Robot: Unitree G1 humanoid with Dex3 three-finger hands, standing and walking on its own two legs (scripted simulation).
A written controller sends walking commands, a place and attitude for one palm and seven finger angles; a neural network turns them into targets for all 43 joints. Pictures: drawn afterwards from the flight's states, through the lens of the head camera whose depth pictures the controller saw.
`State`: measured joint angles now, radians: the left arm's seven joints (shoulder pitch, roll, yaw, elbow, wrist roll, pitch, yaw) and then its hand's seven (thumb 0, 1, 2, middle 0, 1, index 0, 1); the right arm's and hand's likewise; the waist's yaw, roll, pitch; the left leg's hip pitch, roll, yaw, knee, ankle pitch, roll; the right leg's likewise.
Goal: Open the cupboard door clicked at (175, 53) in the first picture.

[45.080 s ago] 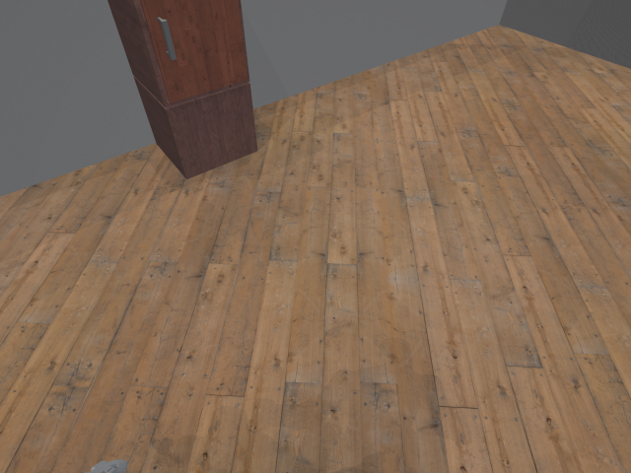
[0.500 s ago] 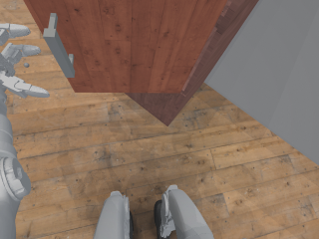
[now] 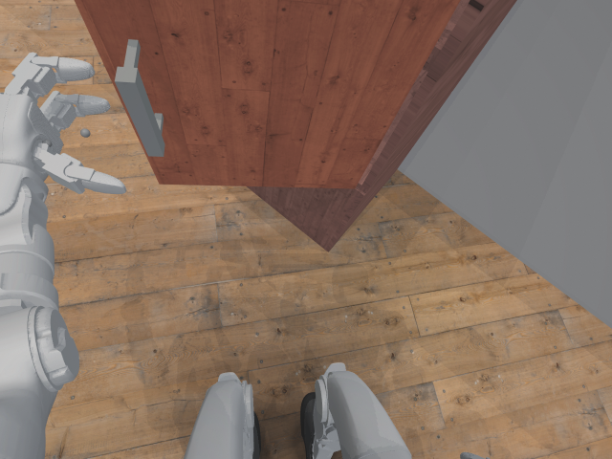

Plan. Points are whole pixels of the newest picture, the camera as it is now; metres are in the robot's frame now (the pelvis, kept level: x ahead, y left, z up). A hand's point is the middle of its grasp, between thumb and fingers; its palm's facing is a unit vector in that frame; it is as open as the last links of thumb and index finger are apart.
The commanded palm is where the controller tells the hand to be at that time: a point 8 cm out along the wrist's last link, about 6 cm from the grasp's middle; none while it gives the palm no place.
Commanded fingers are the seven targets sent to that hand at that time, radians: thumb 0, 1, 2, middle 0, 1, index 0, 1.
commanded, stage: slide the fingers in behind the handle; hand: left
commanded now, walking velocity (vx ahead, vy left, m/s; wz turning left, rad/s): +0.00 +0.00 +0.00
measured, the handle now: (145, 104) +0.54 +0.18 +0.04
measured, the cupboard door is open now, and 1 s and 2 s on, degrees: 42 42 42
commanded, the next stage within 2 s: close the thumb around the handle in 1.66 s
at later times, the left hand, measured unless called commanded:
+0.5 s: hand (113, 136) +0.49 +0.21 +0.04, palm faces -0.02 -1.00 -0.02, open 14.0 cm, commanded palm +0.47 +0.24 +0.04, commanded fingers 0.00 -0.50 0.30 -0.30 -1.20 -0.30 -1.20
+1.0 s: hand (146, 138) +0.49 +0.17 +0.04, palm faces -0.02 -1.00 -0.02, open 14.0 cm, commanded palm +0.47 +0.21 +0.04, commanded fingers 0.00 -0.50 0.30 -0.30 -1.20 -0.30 -1.20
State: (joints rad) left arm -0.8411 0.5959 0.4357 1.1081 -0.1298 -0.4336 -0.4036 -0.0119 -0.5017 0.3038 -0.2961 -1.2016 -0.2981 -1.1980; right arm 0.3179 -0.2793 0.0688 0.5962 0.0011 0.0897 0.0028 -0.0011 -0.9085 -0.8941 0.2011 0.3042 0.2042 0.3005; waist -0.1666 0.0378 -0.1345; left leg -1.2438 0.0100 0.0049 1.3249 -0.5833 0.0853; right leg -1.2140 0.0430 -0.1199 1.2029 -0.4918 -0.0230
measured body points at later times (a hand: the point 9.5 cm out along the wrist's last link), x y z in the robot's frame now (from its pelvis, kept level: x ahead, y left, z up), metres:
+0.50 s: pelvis +0.00 -0.01 +0.00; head +0.16 +0.03 +0.42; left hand +0.48 +0.26 +0.04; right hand +0.03 -0.28 -0.11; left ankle +0.01 +0.06 -0.62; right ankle +0.04 -0.12 -0.62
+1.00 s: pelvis +0.00 -0.02 +0.00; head +0.15 +0.01 +0.42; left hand +0.48 +0.23 +0.04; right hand +0.04 -0.28 -0.11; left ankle +0.01 +0.06 -0.62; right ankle +0.04 -0.12 -0.62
